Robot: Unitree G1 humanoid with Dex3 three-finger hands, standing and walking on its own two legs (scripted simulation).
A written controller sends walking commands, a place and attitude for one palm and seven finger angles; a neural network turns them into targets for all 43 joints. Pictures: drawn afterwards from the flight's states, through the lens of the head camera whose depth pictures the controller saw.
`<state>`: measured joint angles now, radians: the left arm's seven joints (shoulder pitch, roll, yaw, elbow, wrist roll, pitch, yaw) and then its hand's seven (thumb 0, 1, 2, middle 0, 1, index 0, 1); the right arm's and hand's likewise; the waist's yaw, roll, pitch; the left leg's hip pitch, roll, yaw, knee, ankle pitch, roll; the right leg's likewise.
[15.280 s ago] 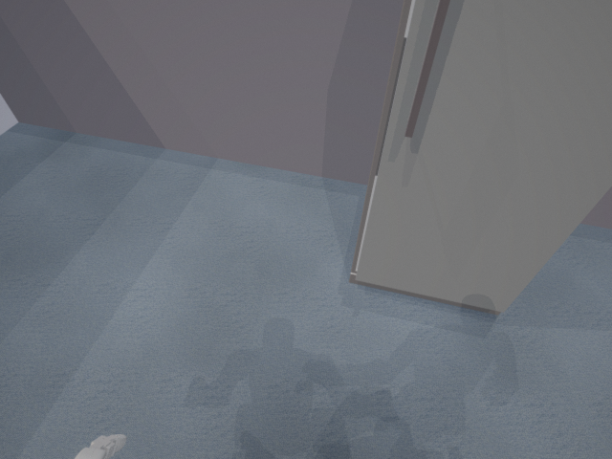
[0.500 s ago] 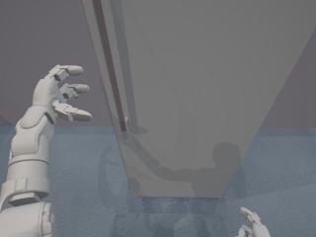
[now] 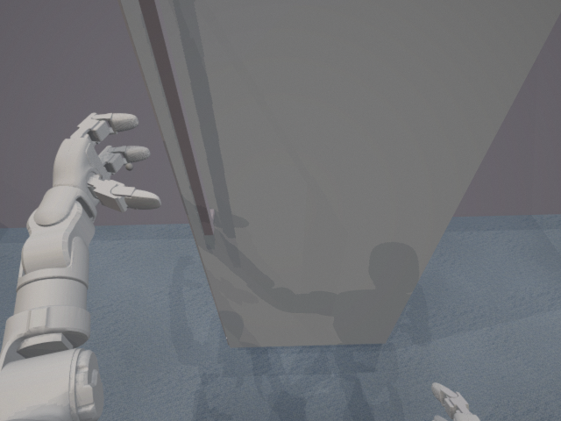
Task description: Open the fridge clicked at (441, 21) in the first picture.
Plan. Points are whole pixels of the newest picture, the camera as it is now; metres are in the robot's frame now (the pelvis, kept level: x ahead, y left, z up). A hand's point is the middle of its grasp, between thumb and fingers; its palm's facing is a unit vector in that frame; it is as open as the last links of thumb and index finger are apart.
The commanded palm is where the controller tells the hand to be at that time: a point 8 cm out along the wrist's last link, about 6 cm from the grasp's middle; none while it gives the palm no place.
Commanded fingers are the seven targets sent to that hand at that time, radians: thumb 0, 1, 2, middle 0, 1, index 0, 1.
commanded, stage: move the hooked fingers beside the handle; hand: left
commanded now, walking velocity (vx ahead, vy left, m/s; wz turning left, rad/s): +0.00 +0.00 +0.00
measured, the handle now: (183, 117) +0.46 +0.15 +0.22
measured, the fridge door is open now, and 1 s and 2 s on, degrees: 0 0 0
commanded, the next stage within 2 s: none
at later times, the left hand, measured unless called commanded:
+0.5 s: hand (129, 163) +0.39 +0.21 +0.20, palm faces +0.09 -1.00 -0.01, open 14.0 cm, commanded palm +0.36 +0.26 +0.18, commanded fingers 0.00 -0.50 0.30 -0.30 -1.20 -0.30 -1.20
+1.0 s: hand (137, 178) +0.38 +0.21 +0.18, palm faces +0.07 -1.00 -0.01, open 14.0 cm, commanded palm +0.36 +0.26 +0.19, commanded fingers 0.00 -0.50 0.30 -0.30 -1.20 -0.30 -1.20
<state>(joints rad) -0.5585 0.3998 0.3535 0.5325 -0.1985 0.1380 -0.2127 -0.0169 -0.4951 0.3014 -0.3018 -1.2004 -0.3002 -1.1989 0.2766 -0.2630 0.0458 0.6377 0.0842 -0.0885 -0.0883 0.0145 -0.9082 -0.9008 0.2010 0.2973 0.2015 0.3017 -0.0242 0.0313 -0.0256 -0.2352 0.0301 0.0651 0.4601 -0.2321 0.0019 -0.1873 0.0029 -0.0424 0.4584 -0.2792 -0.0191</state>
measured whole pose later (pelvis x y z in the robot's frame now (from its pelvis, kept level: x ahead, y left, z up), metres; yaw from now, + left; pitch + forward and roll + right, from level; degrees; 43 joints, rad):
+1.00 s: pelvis -0.01 +0.00 +0.00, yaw +1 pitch +0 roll +0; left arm -0.54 0.36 0.28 0.49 -0.22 0.17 -0.20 -0.02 -0.50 0.30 -0.30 -1.20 -0.30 -1.20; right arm 0.27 -0.27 0.04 0.64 0.09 -0.07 -0.10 0.01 -0.91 -0.90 0.20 0.30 0.20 0.30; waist 0.00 0.04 -0.02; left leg -0.23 0.02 0.05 0.45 -0.22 0.00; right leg -0.17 0.00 -0.06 0.45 -0.27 -0.02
